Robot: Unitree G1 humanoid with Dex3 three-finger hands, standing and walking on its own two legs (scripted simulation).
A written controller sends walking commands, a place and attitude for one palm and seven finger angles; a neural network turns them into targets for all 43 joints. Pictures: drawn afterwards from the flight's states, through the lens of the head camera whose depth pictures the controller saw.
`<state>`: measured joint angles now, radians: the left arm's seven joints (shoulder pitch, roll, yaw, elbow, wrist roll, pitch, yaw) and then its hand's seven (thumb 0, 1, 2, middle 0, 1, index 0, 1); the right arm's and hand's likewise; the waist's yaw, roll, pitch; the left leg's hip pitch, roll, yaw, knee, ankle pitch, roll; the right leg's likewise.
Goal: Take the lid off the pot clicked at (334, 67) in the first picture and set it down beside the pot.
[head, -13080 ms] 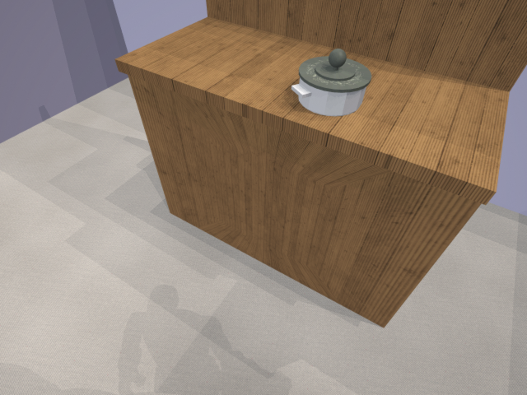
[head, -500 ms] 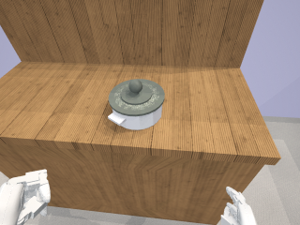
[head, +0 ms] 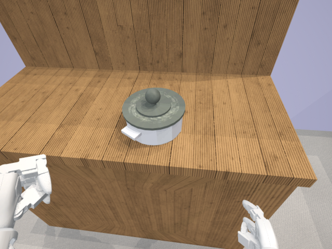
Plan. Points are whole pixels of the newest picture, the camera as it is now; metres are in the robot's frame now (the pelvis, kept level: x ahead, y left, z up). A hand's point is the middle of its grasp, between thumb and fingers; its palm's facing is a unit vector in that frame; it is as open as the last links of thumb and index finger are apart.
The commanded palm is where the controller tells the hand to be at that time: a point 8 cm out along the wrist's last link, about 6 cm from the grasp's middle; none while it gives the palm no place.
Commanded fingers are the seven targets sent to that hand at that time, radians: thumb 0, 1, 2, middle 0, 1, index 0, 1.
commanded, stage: reach forward and open the fingers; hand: left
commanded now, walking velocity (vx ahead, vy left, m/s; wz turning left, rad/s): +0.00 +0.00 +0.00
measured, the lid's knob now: (152, 96) +0.48 +0.10 +0.14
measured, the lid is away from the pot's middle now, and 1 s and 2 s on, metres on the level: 0.00 0.00 0.00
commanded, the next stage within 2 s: move the open hand above the knob in 1.32 s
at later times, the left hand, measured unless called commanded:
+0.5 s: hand (31, 179) +0.18 +0.27 +0.16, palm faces -0.03 -0.04 -1.00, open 3.6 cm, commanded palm +0.16 +0.27 +0.23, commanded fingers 0.00 0.12 1.38 -1.08 -0.68 -1.08 -0.68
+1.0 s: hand (27, 148) +0.22 +0.28 +0.21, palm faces +0.00 +0.01 -1.00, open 9.6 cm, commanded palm +0.18 +0.27 +0.27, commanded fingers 0.00 -0.43 1.70 -0.86 -0.08 -0.86 -0.08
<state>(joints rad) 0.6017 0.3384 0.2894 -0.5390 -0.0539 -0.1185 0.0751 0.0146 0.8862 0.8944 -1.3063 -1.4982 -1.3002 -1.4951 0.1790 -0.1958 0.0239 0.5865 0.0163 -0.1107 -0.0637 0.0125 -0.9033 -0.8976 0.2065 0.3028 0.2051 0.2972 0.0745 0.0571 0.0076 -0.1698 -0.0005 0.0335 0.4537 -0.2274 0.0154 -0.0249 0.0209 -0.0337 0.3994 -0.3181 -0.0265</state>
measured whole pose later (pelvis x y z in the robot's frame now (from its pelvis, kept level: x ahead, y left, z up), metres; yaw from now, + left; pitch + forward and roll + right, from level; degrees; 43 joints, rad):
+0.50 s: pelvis -0.04 +0.01 +0.00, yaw +2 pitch -1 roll -1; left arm 0.25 0.71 0.15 -0.41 0.66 0.11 -0.23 0.00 0.42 1.18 -1.19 -1.02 -1.18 -1.01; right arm 0.10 -0.30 0.02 0.54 0.07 0.09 -0.01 0.01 -0.91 -0.90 0.20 0.30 0.20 0.30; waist 0.08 0.15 -0.02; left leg -0.30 -0.02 0.01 0.51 -0.18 0.03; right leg -0.16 0.00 -0.06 0.49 -0.31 -0.01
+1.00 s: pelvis -0.08 +0.03 +0.00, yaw +2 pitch -4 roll -1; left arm -0.22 0.73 0.06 -0.17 0.71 0.08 -0.39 0.00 -0.34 1.66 -0.91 -0.18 -0.90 -0.18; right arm 0.11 -0.28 0.03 0.57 0.07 0.05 0.01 0.01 -0.91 -0.90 0.20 0.30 0.20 0.30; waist 0.07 0.14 0.03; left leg -0.28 -0.03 0.02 0.44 -0.10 0.05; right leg -0.17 -0.01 -0.06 0.48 -0.25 0.00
